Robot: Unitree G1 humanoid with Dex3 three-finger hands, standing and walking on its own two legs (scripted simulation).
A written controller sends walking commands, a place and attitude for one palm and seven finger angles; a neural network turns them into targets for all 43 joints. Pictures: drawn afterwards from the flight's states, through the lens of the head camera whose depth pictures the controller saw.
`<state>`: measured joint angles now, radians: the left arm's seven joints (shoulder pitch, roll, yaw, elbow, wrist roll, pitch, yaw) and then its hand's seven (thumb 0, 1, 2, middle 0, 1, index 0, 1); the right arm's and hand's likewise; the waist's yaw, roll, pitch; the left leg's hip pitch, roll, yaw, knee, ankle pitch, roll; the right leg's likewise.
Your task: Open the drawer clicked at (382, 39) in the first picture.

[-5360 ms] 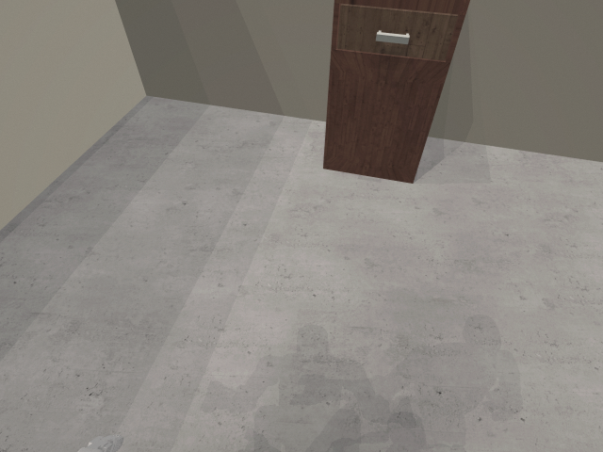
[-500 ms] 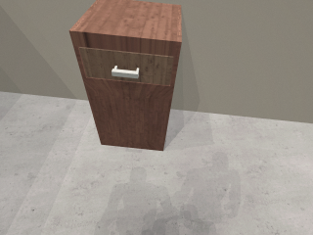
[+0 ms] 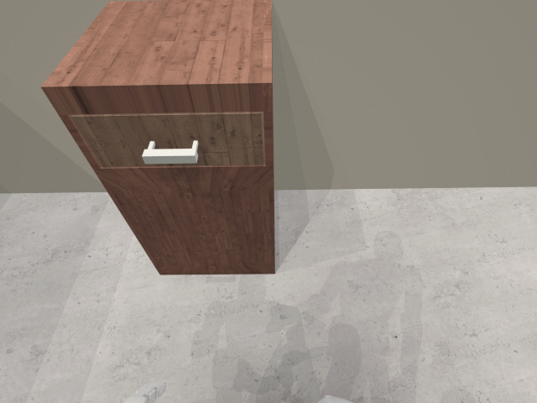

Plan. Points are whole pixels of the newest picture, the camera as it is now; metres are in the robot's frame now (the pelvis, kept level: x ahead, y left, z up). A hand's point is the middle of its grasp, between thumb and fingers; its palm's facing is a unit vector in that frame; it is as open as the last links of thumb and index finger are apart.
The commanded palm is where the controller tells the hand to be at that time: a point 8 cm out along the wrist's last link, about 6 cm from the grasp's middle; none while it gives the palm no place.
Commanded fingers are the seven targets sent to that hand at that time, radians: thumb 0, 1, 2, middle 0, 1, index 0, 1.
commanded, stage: take the last steps up to it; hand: left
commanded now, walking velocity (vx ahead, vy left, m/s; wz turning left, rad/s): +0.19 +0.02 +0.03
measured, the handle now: (172, 150) +0.65 +0.25 -0.04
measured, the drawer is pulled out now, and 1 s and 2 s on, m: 0.00 0.00 0.00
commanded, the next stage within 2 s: come to a stop and stand still in 0.12 s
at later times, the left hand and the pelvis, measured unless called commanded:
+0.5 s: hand out of the picture +0.10 +0.20 -0.17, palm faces +0.05 -0.98 -0.18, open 7.4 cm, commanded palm none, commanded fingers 0.00 0.90 0.90 -0.20 -0.30 -0.20 -0.30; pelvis +0.11 +0.02 +0.01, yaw -1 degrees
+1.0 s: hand out of the picture +0.14 +0.12 -0.15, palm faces +0.03 -0.98 -0.21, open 7.3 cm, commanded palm none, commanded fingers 0.00 0.90 0.90 -0.20 -0.30 -0.20 -0.30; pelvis +0.07 -0.05 +0.01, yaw +1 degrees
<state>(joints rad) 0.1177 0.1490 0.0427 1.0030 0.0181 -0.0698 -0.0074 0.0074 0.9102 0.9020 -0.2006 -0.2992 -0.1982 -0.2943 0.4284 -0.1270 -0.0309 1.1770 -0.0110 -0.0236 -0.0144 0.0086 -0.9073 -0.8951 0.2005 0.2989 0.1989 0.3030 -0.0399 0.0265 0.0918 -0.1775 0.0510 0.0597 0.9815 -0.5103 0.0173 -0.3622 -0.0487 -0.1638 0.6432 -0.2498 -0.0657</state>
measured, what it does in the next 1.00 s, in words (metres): steps on the spot: left foot, then right foot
